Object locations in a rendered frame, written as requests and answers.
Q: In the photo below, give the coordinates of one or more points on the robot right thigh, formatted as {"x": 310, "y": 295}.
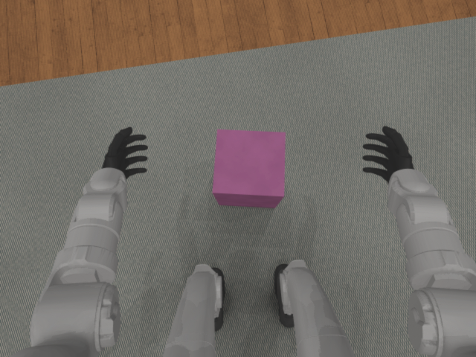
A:
{"x": 318, "y": 331}

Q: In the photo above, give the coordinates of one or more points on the robot left upper arm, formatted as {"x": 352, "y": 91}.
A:
{"x": 75, "y": 320}

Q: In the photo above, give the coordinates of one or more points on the left robot hand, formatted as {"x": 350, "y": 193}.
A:
{"x": 117, "y": 153}

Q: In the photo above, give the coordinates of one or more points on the right robot hand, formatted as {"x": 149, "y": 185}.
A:
{"x": 396, "y": 152}

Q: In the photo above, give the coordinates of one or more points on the robot left forearm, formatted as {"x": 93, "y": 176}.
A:
{"x": 89, "y": 253}

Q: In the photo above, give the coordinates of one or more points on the robot left foot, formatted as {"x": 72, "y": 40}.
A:
{"x": 218, "y": 322}

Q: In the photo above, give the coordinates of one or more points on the robot right forearm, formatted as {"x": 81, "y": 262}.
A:
{"x": 435, "y": 255}

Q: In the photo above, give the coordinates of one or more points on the carton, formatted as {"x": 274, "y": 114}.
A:
{"x": 249, "y": 169}

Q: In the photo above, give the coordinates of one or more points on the robot right upper arm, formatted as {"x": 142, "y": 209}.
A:
{"x": 442, "y": 322}

